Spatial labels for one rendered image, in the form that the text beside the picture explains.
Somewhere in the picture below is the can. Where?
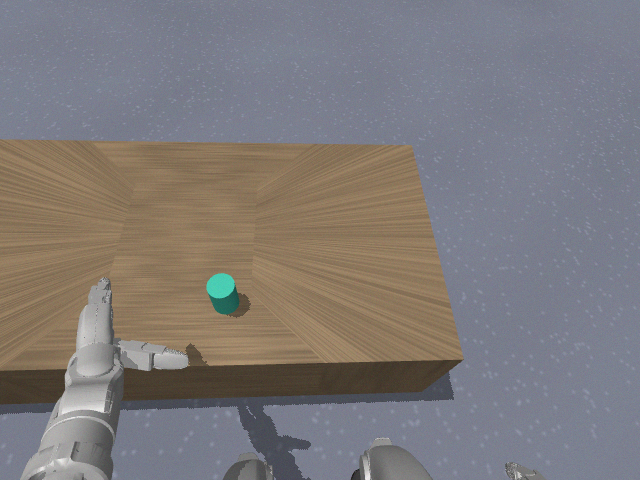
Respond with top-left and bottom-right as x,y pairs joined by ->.
206,273 -> 239,315

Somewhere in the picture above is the right robot hand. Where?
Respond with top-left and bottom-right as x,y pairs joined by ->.
505,462 -> 547,480

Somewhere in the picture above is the left robot hand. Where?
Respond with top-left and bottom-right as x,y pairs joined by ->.
76,277 -> 189,371

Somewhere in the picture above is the left robot arm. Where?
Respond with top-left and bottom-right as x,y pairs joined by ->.
20,343 -> 124,480

